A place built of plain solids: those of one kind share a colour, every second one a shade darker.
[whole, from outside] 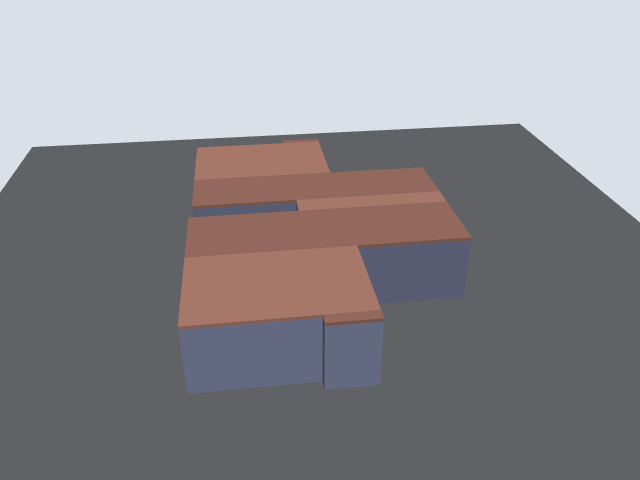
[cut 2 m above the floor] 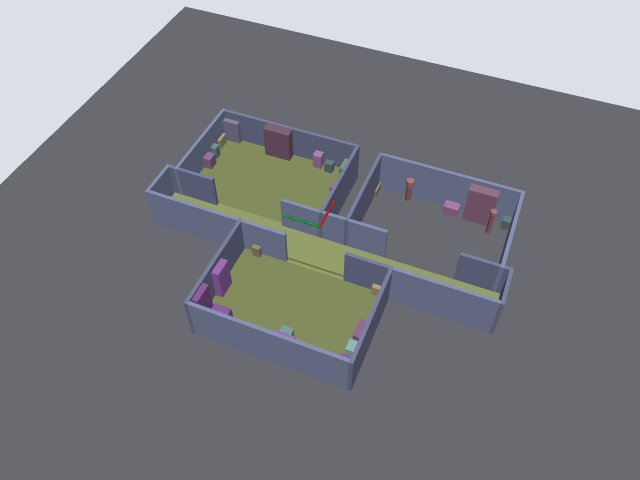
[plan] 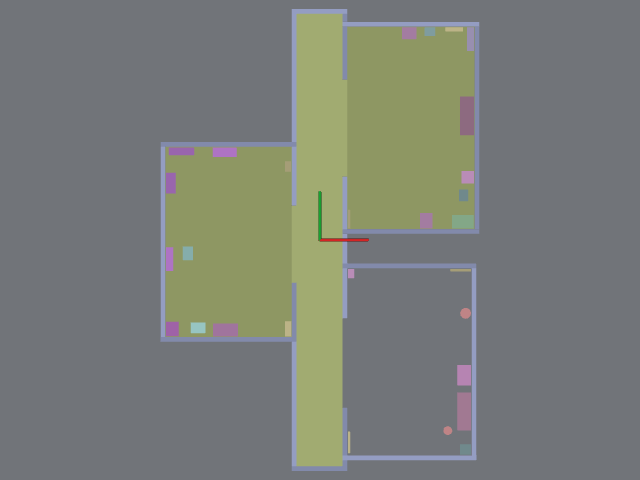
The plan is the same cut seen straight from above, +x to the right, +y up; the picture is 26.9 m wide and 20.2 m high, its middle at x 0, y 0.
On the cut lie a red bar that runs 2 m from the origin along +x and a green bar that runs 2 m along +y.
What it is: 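One storey of an old house, long lived in; a hall and three lower rooms beside it, each open to the hall along a stretch without wall, rail or kerb; a room's floor lies below the hall's by a bare drop, by one riser or not at all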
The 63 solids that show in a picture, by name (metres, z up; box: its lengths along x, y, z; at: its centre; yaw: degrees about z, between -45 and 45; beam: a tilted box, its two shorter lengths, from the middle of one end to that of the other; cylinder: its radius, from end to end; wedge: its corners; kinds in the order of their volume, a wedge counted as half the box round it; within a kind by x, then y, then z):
{
 "floor_1": {"box": [5.32, 8.01, 0.5], "at": [-3.85, -0.08, 0.2]},
 "floor_2": {"box": [0.2, 3.24, 0.5], "at": [-1.09, -0.17, 0.2]},
 "floor_3": {"box": [1.93, 19.04, 0.64], "at": [-0.02, 0.0, 0.27]},
 "floor_4": {"box": [0.2, 4.08, 0.64], "at": [1.05, 4.71, 0.27]},
 "floor_5": {"box": [5.36, 8.52, 0.64], "at": [3.83, 4.72, 0.27]},
 "wall_1": {"box": [0.2, 8.01, 3.34], "at": [-6.61, -0.08, 1.62]},
 "wall_2": {"box": [5.72, 0.2, 3.34], "at": [-3.85, -4.19, 1.62]},
 "wall_3": {"box": [5.72, 0.2, 3.34], "at": [-3.85, 4.02, 1.62]},
 "wall_4": {"box": [0.2, 5.23, 3.34], "at": [-1.09, -6.9, 1.62]},
 "wall_5": {"box": [0.2, 2.29, 3.34], "at": [-1.09, -2.94, 1.62]},
 "wall_6": {"box": [0.2, 2.47, 3.34], "at": [-1.09, 2.69, 1.62]},
 "wall_7": {"box": [0.2, 5.4, 3.34], "at": [-1.09, 6.82, 1.62]},
 "wall_8": {"box": [2.33, 0.2, 3.34], "at": [-0.02, -9.62, 1.62]},
 "wall_9": {"box": [2.33, 0.2, 3.34], "at": [-0.02, 9.62, 1.62]},
 "wall_10": {"box": [0.2, 0.25, 3.34], "at": [1.05, -9.39, 1.62]},
 "wall_11": {"box": [0.2, 2.01, 3.34], "at": [1.05, -8.06, 1.62]},
 "wall_12": {"box": [0.2, 2.11, 3.34], "at": [1.05, -2.24, 1.62]},
 "wall_13": {"box": [0.2, 1.24, 3.34], "at": [1.05, -0.37, 1.62]},
 "wall_14": {"box": [0.2, 2.21, 3.34], "at": [1.05, 1.56, 1.62]},
 "wall_15": {"box": [0.2, 2.23, 3.34], "at": [1.05, 7.87, 1.62]},
 "wall_16": {"box": [0.2, 0.34, 3.34], "at": [1.05, 9.35, 1.62]},
 "wall_17": {"box": [5.64, 0.2, 3.34], "at": [3.76, -9.17, 1.62]},
 "wall_18": {"box": [5.64, 0.2, 3.34], "at": [3.76, -1.09, 1.62]},
 "wall_19": {"box": [5.76, 0.2, 3.34], "at": [3.83, 0.36, 1.62]},
 "wall_20": {"box": [5.76, 0.2, 3.34], "at": [3.83, 9.08, 1.62]},
 "wall_21": {"box": [0.2, 7.88, 3.34], "at": [6.48, -5.13, 1.62]},
 "wall_22": {"box": [0.2, 8.52, 3.34], "at": [6.61, 4.72, 1.62]},
 "roof_1": {"box": [7.85, 1.24, 0.16], "at": [-2.78, -0.37, 3.37]},
 "roof_2": {"box": [13.29, 3.3, 0.16], "at": [-0.06, -2.64, 3.37]},
 "roof_3": {"box": [2.33, 0.45, 0.16], "at": [-0.02, -9.49, 3.37]},
 "roof_4": {"box": [2.33, 0.54, 0.16], "at": [-0.02, 9.45, 3.37]},
 "roof_5": {"box": [13.41, 3.87, 0.16], "at": [0.0, 2.19, 3.37]},
 "roof_6": {"box": [7.77, 4.98, 0.16], "at": [2.7, -6.78, 3.37]},
 "roof_7": {"box": [7.89, 5.06, 0.16], "at": [2.76, 6.65, 3.37]},
 "wardrobe_1": {"box": [0.58, 1.6, 2.4], "at": [6.06, -7.21, 1.15]},
 "wardrobe_2": {"box": [0.59, 1.63, 2.01], "at": [6.18, 5.22, 1.6]},
 "metal_shelving_1": {"box": [0.3, 1.01, 1.75], "at": [-6.33, -0.8, 1.32]},
 "metal_shelving_2": {"box": [0.41, 0.88, 2.0], "at": [-6.28, 2.39, 1.45]},
 "metal_shelving_3": {"box": [1.08, 0.32, 2.08], "at": [-5.83, 3.73, 1.48]},
 "metal_shelving_4": {"box": [1.01, 0.41, 1.88], "at": [-4.01, 3.69, 1.39]},
 "tall_odds_1": {"box": [0.26, 0.4, 1.32], "at": [1.31, -1.41, 0.61]},
 "tall_odds_2": {"box": [0.62, 0.5, 0.74], "at": [3.75, 8.7, 0.96]},
 "tall_odds_3": {"box": [0.52, 0.65, 0.55], "at": [4.47, 0.81, 0.87]},
 "tall_odds_4": {"box": [0.52, 0.53, 0.93], "at": [6.22, 2.64, 1.06]},
 "trunk_1": {"box": [1.05, 0.55, 0.67], "at": [-3.98, -3.78, 0.78]},
 "trunk_2": {"box": [0.58, 0.87, 0.63], "at": [6.06, -5.69, 0.27]},
 "chest_drawers_1": {"box": [0.92, 0.57, 0.9], "at": [6.01, 0.77, 1.04]},
 "crate_stack_1": {"box": [0.44, 0.58, 0.87], "at": [-5.56, -0.56, 0.88]},
 "crate_stack_2": {"box": [0.62, 0.44, 0.87], "at": [-5.13, -3.7, 0.88]},
 "bookcase_1": {"box": [0.3, 1.0, 1.5], "at": [6.33, 8.45, 1.34]},
 "carton_stack_1": {"box": [0.53, 0.62, 1.31], "at": [-6.21, -3.75, 1.1]},
 "side_table_1": {"box": [0.46, 0.37, 0.8], "at": [4.62, 8.77, 0.99]},
 "side_table_2": {"box": [0.39, 0.5, 0.67], "at": [6.04, 1.88, 0.93]},
 "side_table_3": {"box": [0.47, 0.45, 0.7], "at": [6.12, -8.82, 0.3]},
 "radiator_1": {"box": [0.26, 0.64, 0.61], "at": [-1.34, -3.74, 0.75]},
 "radiator_2": {"box": [0.26, 0.45, 0.66], "at": [-1.34, 3.1, 0.78]},
 "radiator_3": {"box": [0.1, 0.92, 0.8], "at": [1.23, -8.52, 0.35]},
 "radiator_4": {"box": [0.75, 0.18, 0.66], "at": [5.64, 8.86, 0.92]},
 "radiator_5": {"box": [0.87, 0.11, 0.57], "at": [5.92, -1.27, 0.24]},
 "floor_lamp_round_1": {"cylinder": 0.14, "from": [5.38, -8.02, 0.0], "to": [5.38, -8.02, 1.46]},
 "floor_lamp_round_2": {"cylinder": 0.19, "from": [5.38, -8.02, 1.46], "to": [5.38, -8.02, 1.7]},
 "floor_lamp_round_3": {"cylinder": 0.17, "from": [6.13, -3.09, 0.0], "to": [6.13, -3.09, 1.18]},
 "floor_lamp_round_4": {"cylinder": 0.23, "from": [6.13, -3.09, 1.18], "to": [6.13, -3.09, 1.51]}
}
